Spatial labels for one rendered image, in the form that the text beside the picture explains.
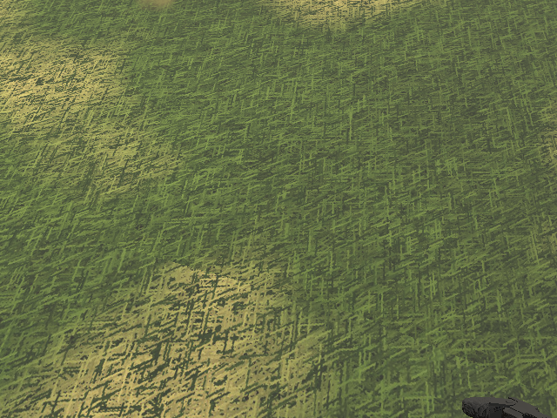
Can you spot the right robot hand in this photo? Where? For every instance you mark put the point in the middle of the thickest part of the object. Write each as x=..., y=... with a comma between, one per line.
x=486, y=407

